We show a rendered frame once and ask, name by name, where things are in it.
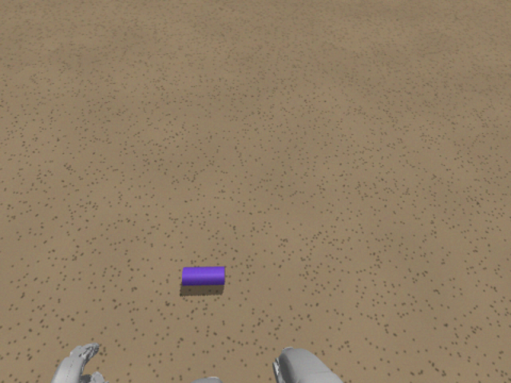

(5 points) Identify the can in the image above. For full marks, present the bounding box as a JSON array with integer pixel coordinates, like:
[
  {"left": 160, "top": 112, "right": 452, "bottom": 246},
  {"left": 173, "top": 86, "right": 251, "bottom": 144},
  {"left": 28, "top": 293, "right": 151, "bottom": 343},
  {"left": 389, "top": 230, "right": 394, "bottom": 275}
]
[{"left": 182, "top": 267, "right": 225, "bottom": 286}]

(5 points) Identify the left robot hand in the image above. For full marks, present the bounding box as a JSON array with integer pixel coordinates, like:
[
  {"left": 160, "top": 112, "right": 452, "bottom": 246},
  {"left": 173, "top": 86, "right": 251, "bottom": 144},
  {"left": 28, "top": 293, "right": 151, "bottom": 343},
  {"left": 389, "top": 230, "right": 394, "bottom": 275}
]
[{"left": 50, "top": 343, "right": 109, "bottom": 383}]

